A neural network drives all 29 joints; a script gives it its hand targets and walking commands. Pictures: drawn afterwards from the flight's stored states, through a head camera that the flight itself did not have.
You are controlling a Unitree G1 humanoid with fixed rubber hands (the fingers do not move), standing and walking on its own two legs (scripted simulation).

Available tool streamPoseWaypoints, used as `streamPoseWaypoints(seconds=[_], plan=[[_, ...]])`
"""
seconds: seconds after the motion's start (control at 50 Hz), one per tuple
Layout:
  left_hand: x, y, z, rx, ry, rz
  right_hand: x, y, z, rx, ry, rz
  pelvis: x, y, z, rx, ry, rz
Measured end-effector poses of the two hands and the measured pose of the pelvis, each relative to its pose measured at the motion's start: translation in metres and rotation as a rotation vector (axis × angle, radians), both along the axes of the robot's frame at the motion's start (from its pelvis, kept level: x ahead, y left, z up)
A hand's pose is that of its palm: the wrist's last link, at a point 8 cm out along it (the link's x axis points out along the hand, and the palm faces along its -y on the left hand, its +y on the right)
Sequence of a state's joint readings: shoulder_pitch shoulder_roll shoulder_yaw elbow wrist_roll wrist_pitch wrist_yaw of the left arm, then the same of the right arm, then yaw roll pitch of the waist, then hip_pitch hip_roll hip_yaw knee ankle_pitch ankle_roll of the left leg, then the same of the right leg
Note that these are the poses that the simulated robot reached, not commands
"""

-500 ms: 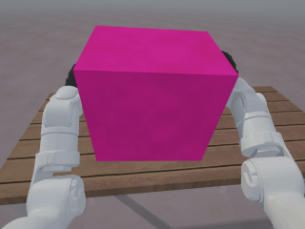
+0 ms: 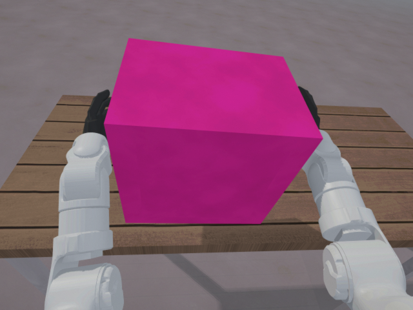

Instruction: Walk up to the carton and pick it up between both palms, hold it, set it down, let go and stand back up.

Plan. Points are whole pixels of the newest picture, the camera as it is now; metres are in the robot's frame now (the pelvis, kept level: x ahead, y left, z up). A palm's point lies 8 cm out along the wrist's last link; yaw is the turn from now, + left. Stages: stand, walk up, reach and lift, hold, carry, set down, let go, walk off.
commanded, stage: set down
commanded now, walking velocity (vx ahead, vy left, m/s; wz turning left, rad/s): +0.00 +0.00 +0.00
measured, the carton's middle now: (202, 141) +0.40 +0.04 +0.15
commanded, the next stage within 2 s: none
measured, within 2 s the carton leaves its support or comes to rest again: neither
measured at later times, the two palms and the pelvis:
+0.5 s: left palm (108, 138) +0.37 +0.21 +0.17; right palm (309, 137) +0.40 -0.17 +0.18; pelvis +0.01 +0.00 +0.00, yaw +0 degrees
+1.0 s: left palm (117, 147) +0.38 +0.20 +0.13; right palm (300, 139) +0.44 -0.18 +0.14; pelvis +0.02 -0.02 +0.00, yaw +0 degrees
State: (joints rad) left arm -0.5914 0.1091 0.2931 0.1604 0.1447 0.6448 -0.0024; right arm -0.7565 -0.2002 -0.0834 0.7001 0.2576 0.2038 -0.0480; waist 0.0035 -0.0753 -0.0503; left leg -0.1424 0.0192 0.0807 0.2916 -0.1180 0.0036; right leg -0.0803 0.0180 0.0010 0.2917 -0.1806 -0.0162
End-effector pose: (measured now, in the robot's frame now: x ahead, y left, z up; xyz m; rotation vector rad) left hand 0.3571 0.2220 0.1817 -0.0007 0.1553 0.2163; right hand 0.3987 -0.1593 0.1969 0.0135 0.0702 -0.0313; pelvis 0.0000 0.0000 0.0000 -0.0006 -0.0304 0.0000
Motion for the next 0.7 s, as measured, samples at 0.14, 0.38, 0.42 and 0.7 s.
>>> streamPoseWaypoints(seconds=[0.14,0.38,0.42,0.7], plan=[[0.005,-0.008,0.000,0.019,0.016,-0.006,0.002,-0.008,-0.010,0.027,0.017,-0.006,0.005,-0.001,0.000,0.001,0.000,0.000],[0.007,-0.015,-0.010,0.028,0.044,-0.017,0.000,-0.016,-0.024,0.044,0.044,-0.020,0.006,-0.003,0.000,0.002,0.001,-0.001],[0.008,-0.015,-0.010,0.029,0.038,-0.019,0.000,-0.016,-0.022,0.043,0.037,-0.020,0.006,-0.003,0.000,0.002,0.001,-0.001],[0.012,-0.012,-0.029,0.001,0.052,-0.022,0.007,-0.012,-0.021,0.007,0.044,-0.011,0.007,-0.004,0.000,0.001,0.016,-0.001]])
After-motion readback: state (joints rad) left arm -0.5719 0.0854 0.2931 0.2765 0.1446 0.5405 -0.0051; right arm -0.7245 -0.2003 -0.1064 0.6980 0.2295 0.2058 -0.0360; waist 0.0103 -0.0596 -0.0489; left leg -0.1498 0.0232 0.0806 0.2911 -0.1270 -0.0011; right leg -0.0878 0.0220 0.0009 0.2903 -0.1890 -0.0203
